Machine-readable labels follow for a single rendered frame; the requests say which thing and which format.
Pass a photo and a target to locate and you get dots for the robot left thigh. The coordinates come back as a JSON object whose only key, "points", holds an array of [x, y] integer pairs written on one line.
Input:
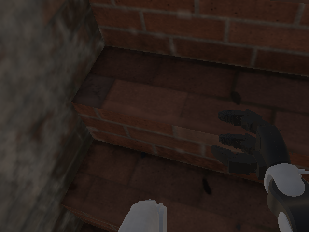
{"points": [[145, 216]]}

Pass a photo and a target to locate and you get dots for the robot right hand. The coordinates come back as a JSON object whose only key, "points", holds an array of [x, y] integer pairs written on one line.
{"points": [[260, 153]]}

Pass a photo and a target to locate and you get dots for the robot right forearm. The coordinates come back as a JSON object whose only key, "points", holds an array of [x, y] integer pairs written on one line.
{"points": [[288, 197]]}

